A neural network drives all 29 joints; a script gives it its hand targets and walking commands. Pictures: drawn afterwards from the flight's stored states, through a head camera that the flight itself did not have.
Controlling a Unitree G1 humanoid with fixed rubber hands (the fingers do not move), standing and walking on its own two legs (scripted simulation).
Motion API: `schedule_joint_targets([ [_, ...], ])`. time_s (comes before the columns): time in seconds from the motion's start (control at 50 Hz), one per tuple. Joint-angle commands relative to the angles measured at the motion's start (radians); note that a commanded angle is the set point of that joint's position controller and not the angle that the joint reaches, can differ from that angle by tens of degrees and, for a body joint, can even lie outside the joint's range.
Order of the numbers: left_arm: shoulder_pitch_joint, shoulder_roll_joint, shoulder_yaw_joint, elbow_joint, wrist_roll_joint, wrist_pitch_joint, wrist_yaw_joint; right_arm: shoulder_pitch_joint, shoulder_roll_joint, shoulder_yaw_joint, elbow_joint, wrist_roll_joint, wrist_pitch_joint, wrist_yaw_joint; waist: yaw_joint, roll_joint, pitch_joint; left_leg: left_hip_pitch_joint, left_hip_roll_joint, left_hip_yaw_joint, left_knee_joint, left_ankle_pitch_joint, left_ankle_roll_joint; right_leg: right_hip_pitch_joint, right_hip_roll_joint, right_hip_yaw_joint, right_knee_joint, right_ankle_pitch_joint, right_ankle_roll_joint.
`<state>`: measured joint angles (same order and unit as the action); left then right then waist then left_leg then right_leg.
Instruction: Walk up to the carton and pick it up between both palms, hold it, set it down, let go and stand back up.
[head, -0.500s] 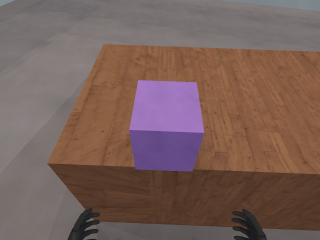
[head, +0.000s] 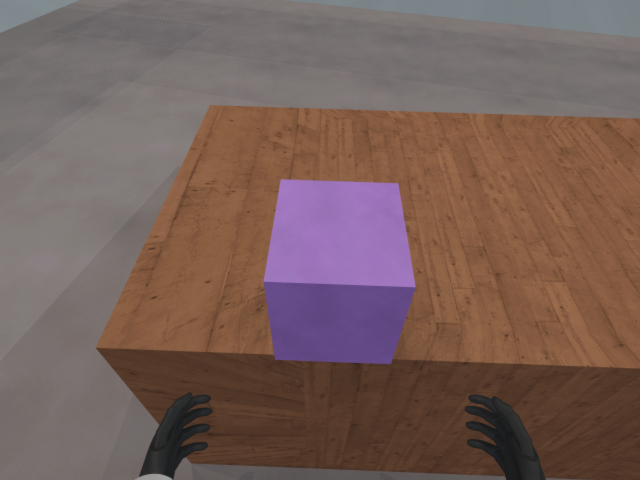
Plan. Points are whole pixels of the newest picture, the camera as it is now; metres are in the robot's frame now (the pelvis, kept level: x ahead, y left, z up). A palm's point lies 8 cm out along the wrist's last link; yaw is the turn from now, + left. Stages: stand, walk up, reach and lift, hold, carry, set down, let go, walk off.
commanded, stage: reach and lift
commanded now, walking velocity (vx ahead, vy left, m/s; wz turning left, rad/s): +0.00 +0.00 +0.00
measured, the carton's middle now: (336, 272) +0.42 +0.01 +0.00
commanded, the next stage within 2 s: none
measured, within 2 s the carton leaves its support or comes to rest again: neither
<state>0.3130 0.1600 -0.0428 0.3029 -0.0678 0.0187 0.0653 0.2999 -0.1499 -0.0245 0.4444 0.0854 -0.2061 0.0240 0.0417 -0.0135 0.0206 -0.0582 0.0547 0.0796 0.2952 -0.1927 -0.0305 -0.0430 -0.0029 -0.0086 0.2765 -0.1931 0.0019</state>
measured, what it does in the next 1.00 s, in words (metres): stands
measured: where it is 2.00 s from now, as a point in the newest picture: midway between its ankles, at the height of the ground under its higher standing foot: outside the picture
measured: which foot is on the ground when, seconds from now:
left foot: down 0.00-1.00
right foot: down 0.00-1.00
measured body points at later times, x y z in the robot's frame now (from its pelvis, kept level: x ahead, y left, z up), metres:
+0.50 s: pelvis -0.01 +0.00 +0.00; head -0.02 +0.00 +0.45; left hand +0.22 +0.20 +0.00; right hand +0.23 -0.20 +0.00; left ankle -0.02 +0.13 -0.75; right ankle -0.03 -0.12 -0.75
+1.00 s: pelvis -0.01 +0.00 +0.00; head -0.02 +0.00 +0.45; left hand +0.32 +0.19 +0.05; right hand +0.33 -0.19 +0.05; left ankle -0.02 +0.13 -0.75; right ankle -0.03 -0.12 -0.75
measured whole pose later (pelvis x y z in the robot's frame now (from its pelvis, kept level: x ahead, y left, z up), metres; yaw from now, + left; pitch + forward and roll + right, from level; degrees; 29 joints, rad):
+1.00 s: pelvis -0.01 +0.00 +0.00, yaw +0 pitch -2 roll +0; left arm -0.23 0.12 0.05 0.43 -0.07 0.09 0.07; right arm -0.25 -0.18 0.05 0.56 0.23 -0.11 -0.10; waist 0.02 -0.02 0.00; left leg -0.10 0.06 0.06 0.34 -0.20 -0.03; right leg -0.09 0.01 0.01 0.32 -0.21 0.00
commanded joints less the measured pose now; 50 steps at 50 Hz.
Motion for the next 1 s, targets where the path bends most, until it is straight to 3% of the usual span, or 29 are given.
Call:
schedule_joint_targets([
  [0.0,-0.061,0.056,0.016,-0.148,-0.008,-0.061,-0.002,-0.045,-0.085,-0.012,-0.152,0.024,-0.046,-0.009,0.003,0.023,-0.048,0.117,-0.064,-0.009,0.023,0.336,-0.036,-0.086,0.048,0.021,-0.049,0.186,-0.016],
  [0.3,-0.200,0.043,0.013,-0.188,-0.046,-0.129,0.014,-0.172,-0.060,-0.003,-0.278,0.047,-0.065,-0.038,0.008,0.003,-0.085,0.057,-0.061,-0.014,0.025,0.245,-0.017,-0.092,0.036,0.045,-0.018,0.123,-0.018],
  [0.6,-0.500,0.009,0.024,-0.009,-0.037,-0.179,0.025,-0.480,-0.054,0.001,-0.079,0.067,-0.080,-0.073,-0.013,0.007,-0.103,0.027,-0.051,-0.029,0.035,0.142,0.000,-0.107,0.028,0.040,0.005,0.045,-0.024],
  [0.66,-0.583,0.010,0.029,-0.012,-0.040,-0.172,0.033,-0.563,-0.059,0.006,-0.069,0.082,-0.069,-0.080,-0.014,0.006,-0.162,0.028,-0.053,-0.031,0.051,0.170,-0.002,-0.097,0.031,0.037,0.021,0.086,-0.021],
  [0.8,-0.697,0.022,0.061,0.001,-0.028,-0.090,0.031,-0.707,-0.100,0.019,-0.033,0.123,-0.018,-0.103,-0.021,0.017,-0.269,0.072,-0.054,-0.031,0.071,0.272,-0.005,-0.060,0.041,0.032,0.037,0.215,-0.007],
  [0.86,-0.743,0.029,0.084,-0.005,-0.019,-0.023,0.021,-0.767,-0.107,0.042,-0.036,0.136,0.018,-0.116,-0.009,-0.003,-0.276,0.096,-0.054,-0.027,0.078,0.333,-0.007,-0.036,0.044,0.028,0.029,0.289,0.005],
  [0.98,-0.820,0.006,0.127,-0.061,0.011,0.121,-0.002,-0.859,-0.117,0.057,-0.055,0.162,0.098,-0.147,-0.023,0.001,-0.269,0.140,-0.061,-0.014,0.064,0.389,-0.012,-0.015,0.053,0.015,0.010,0.328,0.016],
])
